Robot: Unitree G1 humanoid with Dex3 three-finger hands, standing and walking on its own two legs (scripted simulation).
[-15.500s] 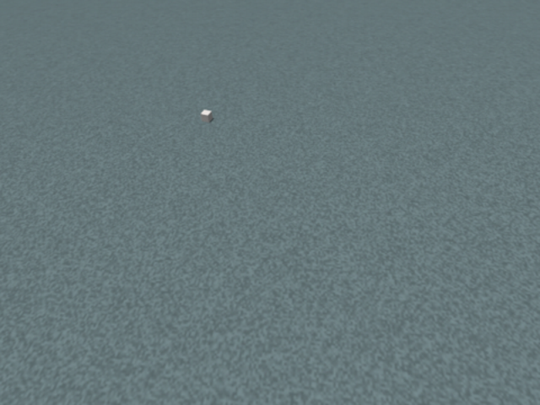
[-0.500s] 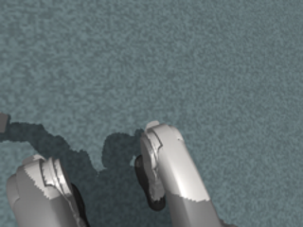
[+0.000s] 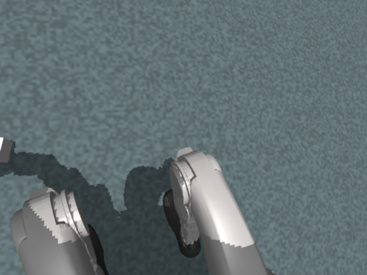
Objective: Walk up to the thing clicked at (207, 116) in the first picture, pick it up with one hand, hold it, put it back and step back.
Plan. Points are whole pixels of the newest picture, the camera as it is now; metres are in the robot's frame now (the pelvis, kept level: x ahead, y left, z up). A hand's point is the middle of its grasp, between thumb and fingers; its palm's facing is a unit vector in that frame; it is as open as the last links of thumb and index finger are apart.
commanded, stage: rise first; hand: left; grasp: from above
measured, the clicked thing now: out of the picture +0.44 +0.34 -0.30
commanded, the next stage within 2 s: approach in 1.78 s
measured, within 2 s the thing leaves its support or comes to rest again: neither
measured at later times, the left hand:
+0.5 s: hand out of the picture +0.42 +0.36 -0.18, palm faces -0.02 -0.43 -0.90, open 13.9 cm
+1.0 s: hand out of the picture +0.42 +0.36 -0.18, palm faces -0.01 -0.43 -0.90, open 14.0 cm
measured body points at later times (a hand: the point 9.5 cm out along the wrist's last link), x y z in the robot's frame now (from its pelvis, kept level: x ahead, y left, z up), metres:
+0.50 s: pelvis +0.00 +0.00 +0.00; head +0.26 +0.08 +0.36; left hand +0.42 +0.38 -0.13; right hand +0.00 -0.26 -0.07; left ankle +0.08 +0.14 -0.29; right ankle +0.12 -0.12 -0.29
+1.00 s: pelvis +0.00 +0.00 +0.00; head +0.27 +0.08 +0.36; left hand +0.42 +0.38 -0.13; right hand +0.00 -0.26 -0.07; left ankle +0.08 +0.14 -0.29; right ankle +0.12 -0.12 -0.29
